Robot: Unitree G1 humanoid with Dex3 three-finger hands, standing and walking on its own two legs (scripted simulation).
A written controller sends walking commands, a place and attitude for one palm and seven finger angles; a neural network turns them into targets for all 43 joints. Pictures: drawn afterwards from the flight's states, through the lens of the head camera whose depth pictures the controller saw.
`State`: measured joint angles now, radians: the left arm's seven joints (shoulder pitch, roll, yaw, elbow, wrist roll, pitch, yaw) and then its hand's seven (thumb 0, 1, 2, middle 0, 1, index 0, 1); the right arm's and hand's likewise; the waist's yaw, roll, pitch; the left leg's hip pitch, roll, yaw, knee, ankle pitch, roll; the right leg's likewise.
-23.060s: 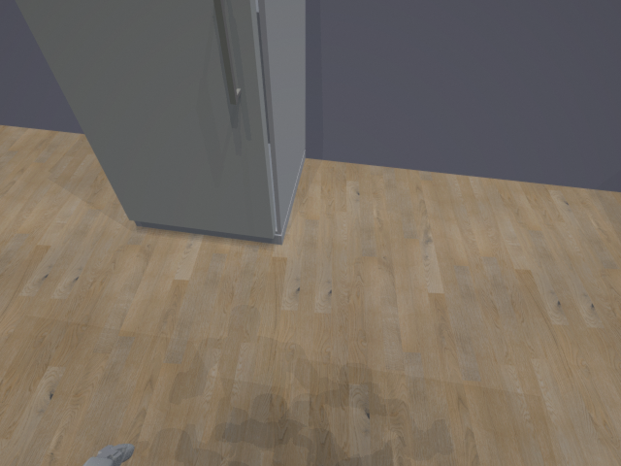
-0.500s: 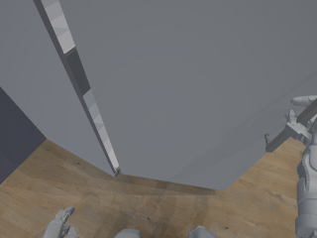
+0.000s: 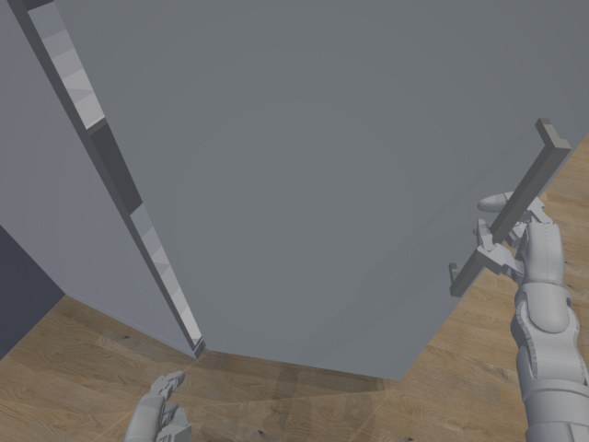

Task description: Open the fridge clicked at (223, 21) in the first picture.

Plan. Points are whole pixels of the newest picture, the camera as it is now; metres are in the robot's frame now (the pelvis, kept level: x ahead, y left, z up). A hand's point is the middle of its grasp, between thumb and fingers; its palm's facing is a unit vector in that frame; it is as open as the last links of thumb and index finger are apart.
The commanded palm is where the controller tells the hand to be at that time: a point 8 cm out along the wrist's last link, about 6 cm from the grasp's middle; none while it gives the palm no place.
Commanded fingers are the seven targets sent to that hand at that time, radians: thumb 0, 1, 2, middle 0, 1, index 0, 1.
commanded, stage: stop walking and hold the door back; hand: right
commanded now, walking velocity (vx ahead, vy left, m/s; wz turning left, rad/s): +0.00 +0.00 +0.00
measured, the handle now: (492, 224) +0.40 -0.25 +0.10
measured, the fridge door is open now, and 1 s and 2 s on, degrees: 75 71 71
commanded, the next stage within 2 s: loosen the grip on the handle in 0.36 s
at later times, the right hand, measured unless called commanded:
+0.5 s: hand (482, 233) +0.38 -0.23 +0.10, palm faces +0.21 +0.93 -0.28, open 5.3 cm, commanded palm +0.34 -0.27 +0.11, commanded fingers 0.00 -0.54 -0.73 0.45 1.40 0.45 1.40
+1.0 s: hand (494, 237) +0.39 -0.26 +0.08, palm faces +0.30 +0.93 -0.23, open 13.8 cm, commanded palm +0.35 -0.29 +0.10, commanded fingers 0.00 0.55 -0.20 0.25 1.15 0.25 1.15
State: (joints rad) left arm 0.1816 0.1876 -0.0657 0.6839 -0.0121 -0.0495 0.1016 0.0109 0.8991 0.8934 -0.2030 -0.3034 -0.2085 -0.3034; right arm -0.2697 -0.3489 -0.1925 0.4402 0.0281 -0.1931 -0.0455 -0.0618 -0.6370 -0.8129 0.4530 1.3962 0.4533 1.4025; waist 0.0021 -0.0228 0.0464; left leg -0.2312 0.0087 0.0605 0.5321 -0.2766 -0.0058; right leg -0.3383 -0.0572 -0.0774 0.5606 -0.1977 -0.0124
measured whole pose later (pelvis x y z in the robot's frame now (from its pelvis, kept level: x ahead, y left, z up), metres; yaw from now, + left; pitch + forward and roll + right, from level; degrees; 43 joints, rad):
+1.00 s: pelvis +0.02 +0.01 -0.01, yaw +0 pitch +5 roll +1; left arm 0.23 0.24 -0.02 0.66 -0.01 -0.11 0.08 0.01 0.90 0.89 -0.20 -0.30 -0.21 -0.30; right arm -0.31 -0.38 -0.30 0.49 0.03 -0.20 0.01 0.00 0.49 -0.23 0.34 1.25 0.34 1.25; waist -0.01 0.01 -0.03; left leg -0.39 0.01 0.06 0.66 -0.36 0.00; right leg -0.49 -0.04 -0.05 0.67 -0.27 -0.01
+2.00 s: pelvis +0.02 -0.01 -0.02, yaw +0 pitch +6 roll +2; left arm 0.31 0.26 -0.02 0.63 -0.04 -0.10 0.09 0.01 0.90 0.89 -0.20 -0.30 -0.20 -0.30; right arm -0.11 -0.47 -0.44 0.37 0.16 -0.22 0.21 -0.01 0.55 -0.20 0.25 1.15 0.26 1.15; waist 0.00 -0.02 -0.07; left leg -0.44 0.02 0.06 0.70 -0.37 -0.02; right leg -0.56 -0.04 -0.05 0.75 -0.30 -0.03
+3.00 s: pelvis +0.02 +0.01 -0.01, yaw -2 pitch +0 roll +1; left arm 0.26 0.26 -0.05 0.63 -0.07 -0.30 0.12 0.02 0.90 0.89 -0.20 -0.30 -0.20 -0.30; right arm 0.25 -0.38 -0.48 -0.06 0.41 0.02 0.30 -0.01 0.55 -0.20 0.25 1.14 0.26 1.15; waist -0.06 -0.04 -0.08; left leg -0.26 0.01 0.09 0.62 -0.36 0.01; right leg -0.38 -0.04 -0.02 0.65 -0.27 0.00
